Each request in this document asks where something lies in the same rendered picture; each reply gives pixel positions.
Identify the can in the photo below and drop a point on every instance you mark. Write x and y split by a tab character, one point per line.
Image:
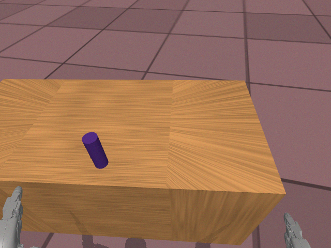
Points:
95	150

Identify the right robot hand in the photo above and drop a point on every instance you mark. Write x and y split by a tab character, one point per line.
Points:
293	235

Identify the left robot hand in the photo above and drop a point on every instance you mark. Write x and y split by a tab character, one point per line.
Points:
11	223

